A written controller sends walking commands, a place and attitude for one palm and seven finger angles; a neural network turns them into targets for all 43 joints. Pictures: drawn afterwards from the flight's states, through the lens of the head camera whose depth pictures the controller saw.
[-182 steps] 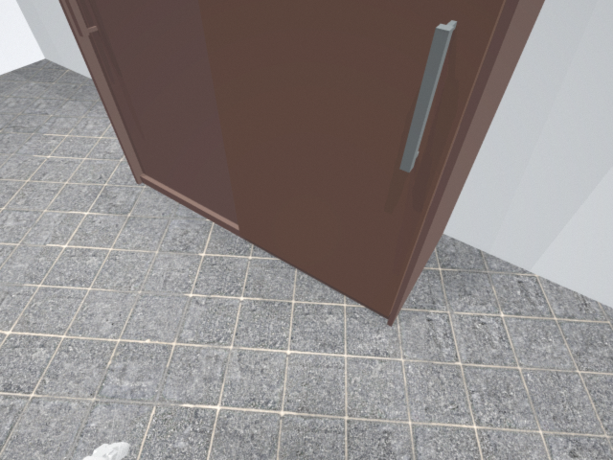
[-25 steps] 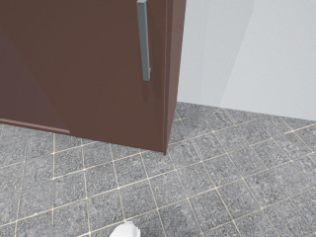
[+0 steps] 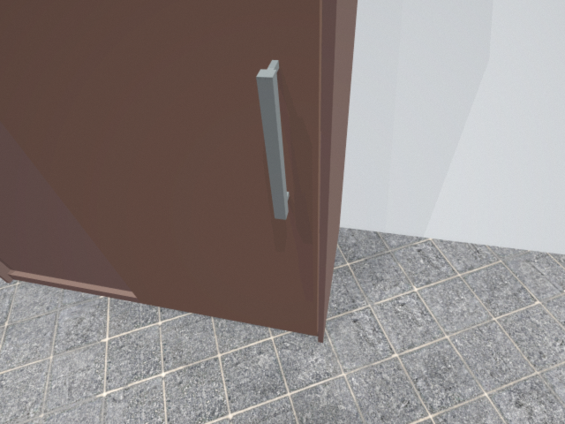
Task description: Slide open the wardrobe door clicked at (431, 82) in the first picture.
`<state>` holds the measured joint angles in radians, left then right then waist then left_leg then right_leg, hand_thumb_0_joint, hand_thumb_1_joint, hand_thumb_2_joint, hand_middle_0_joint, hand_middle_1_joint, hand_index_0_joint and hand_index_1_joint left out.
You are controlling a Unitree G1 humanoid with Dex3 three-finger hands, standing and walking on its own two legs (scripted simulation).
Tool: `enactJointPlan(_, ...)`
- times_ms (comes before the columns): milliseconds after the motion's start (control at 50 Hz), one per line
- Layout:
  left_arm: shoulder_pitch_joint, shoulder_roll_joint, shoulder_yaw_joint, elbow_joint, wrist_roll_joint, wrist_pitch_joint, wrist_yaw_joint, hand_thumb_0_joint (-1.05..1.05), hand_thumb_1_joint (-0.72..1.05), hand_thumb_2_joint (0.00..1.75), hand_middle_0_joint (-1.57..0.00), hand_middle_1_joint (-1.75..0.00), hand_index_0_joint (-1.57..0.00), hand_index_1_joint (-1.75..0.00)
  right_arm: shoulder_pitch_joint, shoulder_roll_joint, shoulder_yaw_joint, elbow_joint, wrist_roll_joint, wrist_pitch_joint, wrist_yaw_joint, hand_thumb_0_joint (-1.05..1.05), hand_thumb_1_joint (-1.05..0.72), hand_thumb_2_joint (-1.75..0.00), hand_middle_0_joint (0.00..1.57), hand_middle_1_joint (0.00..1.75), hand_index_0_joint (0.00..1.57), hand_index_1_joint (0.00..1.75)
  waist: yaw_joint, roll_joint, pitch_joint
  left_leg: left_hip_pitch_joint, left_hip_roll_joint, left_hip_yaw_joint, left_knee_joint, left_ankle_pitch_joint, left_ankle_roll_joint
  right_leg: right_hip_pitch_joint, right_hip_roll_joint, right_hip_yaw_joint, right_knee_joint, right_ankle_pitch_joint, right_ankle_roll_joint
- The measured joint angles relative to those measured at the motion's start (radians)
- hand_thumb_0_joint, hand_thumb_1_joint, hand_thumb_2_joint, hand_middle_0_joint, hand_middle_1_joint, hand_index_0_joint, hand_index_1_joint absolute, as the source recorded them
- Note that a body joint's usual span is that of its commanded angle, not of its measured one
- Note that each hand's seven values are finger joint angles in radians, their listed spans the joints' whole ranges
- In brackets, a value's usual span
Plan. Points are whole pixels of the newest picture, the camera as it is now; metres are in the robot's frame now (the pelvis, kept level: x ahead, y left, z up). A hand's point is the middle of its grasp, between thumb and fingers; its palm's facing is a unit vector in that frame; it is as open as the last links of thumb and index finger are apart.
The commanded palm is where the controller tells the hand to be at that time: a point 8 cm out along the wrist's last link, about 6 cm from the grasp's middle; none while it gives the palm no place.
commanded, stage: come to a stop and stand still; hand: right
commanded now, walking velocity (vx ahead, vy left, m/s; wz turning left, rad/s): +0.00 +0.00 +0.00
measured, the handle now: (278, 149) +0.53 +0.04 +0.12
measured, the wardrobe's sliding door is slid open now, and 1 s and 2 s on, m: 0.00 0.00 0.00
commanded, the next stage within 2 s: look again from close up in 1.66 s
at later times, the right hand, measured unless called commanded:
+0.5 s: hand out of the picture +0.16 -0.12 -0.15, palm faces +0.03 +0.96 -0.29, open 7.4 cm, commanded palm none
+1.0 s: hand out of the picture +0.02 -0.20 -0.17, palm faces +0.09 +0.97 -0.21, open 7.4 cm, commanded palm none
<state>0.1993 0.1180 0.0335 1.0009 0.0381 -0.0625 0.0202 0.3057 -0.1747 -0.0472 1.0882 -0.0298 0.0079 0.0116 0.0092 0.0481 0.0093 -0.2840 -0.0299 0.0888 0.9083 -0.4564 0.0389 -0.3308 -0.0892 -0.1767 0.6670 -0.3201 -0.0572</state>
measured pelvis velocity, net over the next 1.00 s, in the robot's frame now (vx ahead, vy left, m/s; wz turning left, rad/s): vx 0.02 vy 0.00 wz -0.03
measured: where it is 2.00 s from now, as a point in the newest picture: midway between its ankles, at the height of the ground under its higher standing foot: outside the picture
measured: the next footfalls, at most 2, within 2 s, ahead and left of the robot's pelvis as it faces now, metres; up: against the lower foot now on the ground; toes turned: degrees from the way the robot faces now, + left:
left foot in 0.34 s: +0.18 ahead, +0.19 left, +0.00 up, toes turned +7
right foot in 0.80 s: +0.04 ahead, -0.09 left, +0.00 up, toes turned -4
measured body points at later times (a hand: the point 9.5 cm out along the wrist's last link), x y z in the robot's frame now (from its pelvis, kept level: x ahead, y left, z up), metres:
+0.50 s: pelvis +0.08 +0.07 +0.00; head +0.14 +0.11 +0.45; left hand +0.12 +0.32 -0.17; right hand +0.16 -0.17 -0.13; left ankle +0.14 +0.19 -0.73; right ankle +0.01 -0.06 -0.62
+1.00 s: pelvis +0.02 +0.00 +0.02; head +0.04 -0.03 +0.47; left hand +0.05 +0.23 -0.13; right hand +0.02 -0.25 -0.15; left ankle +0.01 +0.14 -0.68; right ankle +0.00 -0.09 -0.73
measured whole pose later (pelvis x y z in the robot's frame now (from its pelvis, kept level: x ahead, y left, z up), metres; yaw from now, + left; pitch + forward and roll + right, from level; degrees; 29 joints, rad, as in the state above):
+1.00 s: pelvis +0.02 +0.00 +0.02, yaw -2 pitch +0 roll +1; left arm 0.28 0.13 0.01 1.04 0.02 0.02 0.03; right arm 0.29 -0.23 -0.06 1.04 -0.02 0.06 -0.02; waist -0.02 0.06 0.01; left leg -0.40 0.02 0.01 0.89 -0.37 -0.04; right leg -0.19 0.01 -0.05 0.44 -0.26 -0.05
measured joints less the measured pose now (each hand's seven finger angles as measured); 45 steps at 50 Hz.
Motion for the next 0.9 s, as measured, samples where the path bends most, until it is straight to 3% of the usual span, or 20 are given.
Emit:
enactJointPlan(40,0.020,0.007,0.005,0.002,-0.004,-0.004,0.016,-0.01,0.93,0.90,-0.20,-0.30,-0.21,-0.30,-0.007,-0.002,-0.007,-0.002,-0.006,0.007,0.008,0.00,-0.91,-0.90,0.20,0.29,0.20,0.30,0.004,0.005,0.005,-0.085,0.021,-0.024,0.169,0.055,-0.014,0.047,0.006,-0.005,-0.054,0.004,0.012)
enactJointPlan(100,0.053,0.020,0.000,0.027,-0.006,0.000,0.026,-0.01,0.94,0.90,-0.20,-0.30,-0.21,-0.30,-0.028,-0.006,-0.015,-0.022,-0.004,0.012,0.005,0.00,-0.91,-0.90,0.20,0.29,0.20,0.30,-0.003,0.005,0.019,-0.170,0.066,-0.048,0.211,0.124,-0.047,0.115,0.010,-0.005,-0.156,0.033,0.019)
enactJointPlan(180,0.074,0.024,-0.004,0.063,-0.012,0.027,0.028,-0.01,0.93,0.90,-0.20,-0.30,-0.21,-0.30,-0.062,-0.011,-0.015,-0.051,0.003,0.023,-0.013,0.00,-0.91,-0.90,0.20,0.29,0.20,0.30,-0.007,-0.010,0.052,-0.198,0.098,-0.059,0.052,0.174,-0.074,0.172,-0.005,0.002,-0.231,0.050,0.042)
enactJointPlan(280,0.065,0.020,0.020,0.073,-0.010,0.066,0.018,0.00,0.91,0.90,-0.20,-0.30,-0.21,-0.30,-0.098,-0.015,-0.013,-0.071,0.004,0.031,-0.025,0.00,-0.91,-0.90,0.19,0.29,0.20,0.30,0.007,-0.033,0.109,-0.163,0.096,-0.030,-0.156,0.181,-0.063,0.197,-0.029,-0.001,-0.201,0.008,0.084)
enactJointPlan(340,0.068,0.031,0.035,0.069,-0.014,0.083,0.007,0.00,0.91,0.90,-0.20,-0.30,-0.21,-0.30,-0.102,-0.020,-0.011,-0.085,0.002,0.008,-0.024,0.00,-0.91,-0.90,0.20,0.29,0.20,0.30,0.009,-0.044,0.119,-0.096,0.104,-0.003,-0.313,0.358,-0.053,0.161,-0.036,0.001,-0.075,-0.064,0.108)
enactJointPlan(380,0.051,0.055,0.047,0.060,-0.022,0.099,0.005,0.00,0.91,0.90,-0.20,-0.30,-0.21,-0.30,-0.123,-0.006,-0.009,-0.085,0.002,-0.004,-0.030,0.00,-0.91,-0.90,0.20,0.29,0.20,0.30,0.010,-0.075,0.132,-0.106,0.106,0.009,-0.260,0.247,-0.036,0.073,-0.006,0.089,0.144,-0.201,0.099)
enactJointPlan(420,0.024,0.080,0.057,0.049,-0.025,0.115,0.009,0.00,0.91,0.90,-0.20,-0.30,-0.21,-0.30,-0.146,0.012,-0.004,-0.093,0.005,-0.002,-0.035,0.00,-0.90,-0.90,0.20,0.29,0.20,0.30,0.010,-0.096,0.142,-0.106,0.114,0.014,-0.245,0.198,-0.026,-0.013,0.051,0.160,0.366,-0.255,0.095)
enactJointPlan(480,-0.021,0.108,0.064,0.031,-0.020,0.132,0.002,0.00,0.91,0.90,-0.20,-0.30,-0.20,-0.30,-0.169,0.026,0.002,-0.110,0.007,0.002,-0.046,0.00,-0.90,-0.90,0.20,0.29,0.20,0.30,0.001,-0.104,0.141,-0.092,0.124,0.013,-0.283,0.229,-0.037,-0.103,0.100,0.185,0.568,-0.190,0.108)
enactJointPlan(540,-0.057,0.125,0.064,0.005,-0.012,0.144,-0.010,0.00,0.91,0.90,-0.20,-0.30,-0.20,-0.30,-0.184,0.029,0.004,-0.124,0.005,0.002,-0.055,0.00,-0.90,-0.90,0.20,0.29,0.20,0.30,-0.005,-0.102,0.121,-0.086,0.135,0.020,-0.325,0.257,-0.025,-0.149,0.112,0.193,0.604,-0.117,0.122)
enactJointPlan(640,-0.094,0.133,0.058,-0.030,-0.006,0.142,-0.023,0.00,0.91,0.90,-0.19,-0.30,-0.20,-0.30,-0.181,0.012,0.004,-0.143,-0.005,0.002,-0.055,0.00,-0.90,-0.90,0.20,0.29,0.21,0.30,-0.023,-0.080,0.086,-0.083,0.153,0.026,-0.368,0.301,-0.035,-0.128,0.091,0.197,0.484,-0.077,0.127)
enactJointPlan(740,-0.089,0.118,0.040,-0.052,-0.015,0.118,-0.032,0.00,0.91,0.90,-0.19,-0.30,-0.20,-0.30,-0.149,-0.023,-0.003,-0.149,-0.016,0.022,-0.041,0.00,-0.90,-0.90,0.20,0.30,0.21,0.30,-0.043,-0.043,0.051,-0.096,0.159,0.020,-0.392,0.340,-0.055,0.001,0.062,0.159,0.190,-0.111,0.104)
enactJointPlan(780,-0.067,0.109,0.030,-0.059,-0.018,0.101,-0.031,0.00,0.91,0.90,-0.19,-0.30,-0.20,-0.30,-0.130,-0.039,-0.007,-0.143,-0.012,0.032,-0.038,0.00,-0.90,-0.90,0.20,0.30,0.21,0.30,-0.044,-0.030,0.033,-0.114,0.158,0.017,-0.382,0.349,-0.068,0.079,0.059,0.140,0.014,-0.066,0.093)
enactJointPlan(820,-0.041,0.091,0.022,-0.057,-0.014,0.086,-0.027,0.00,0.91,0.90,-0.19,-0.30,-0.20,-0.30,-0.115,-0.056,-0.015,-0.130,-0.001,0.048,-0.038,0.00,-0.90,-0.90,0.20,0.29,0.21,0.30,-0.039,-0.008,0.025,-0.150,0.155,-0.005,-0.315,0.252,-0.077,0.105,0.068,0.133,-0.060,-0.058,0.069)
enactJointPlan(860,-0.006,0.066,0.007,-0.048,-0.008,0.091,-0.020,0.00,0.91,0.90,-0.19,-0.30,-0.20,-0.30,-0.097,-0.068,-0.022,-0.107,0.002,0.069,-0.038,0.00,-0.90,-0.90,0.20,0.29,0.20,0.30,-0.028,0.006,0.014,-0.183,0.117,-0.063,-0.191,0.123,-0.076,0.103,0.072,0.132,-0.068,-0.043,0.047)
enactJointPlan(900,0.029,0.046,-0.005,-0.026,-0.008,0.096,-0.011,0.00,0.91,0.90,-0.20,-0.30,-0.20,-0.30,-0.075,-0.072,-0.026,-0.090,0.001,0.074,-0.034,0.00,-0.90,-0.90,0.20,0.29,0.20,0.30,-0.023,0.007,0.004,-0.205,0.077,-0.096,-0.043,0.099,-0.073,0.113,0.074,0.137,-0.115,-0.009,0.034)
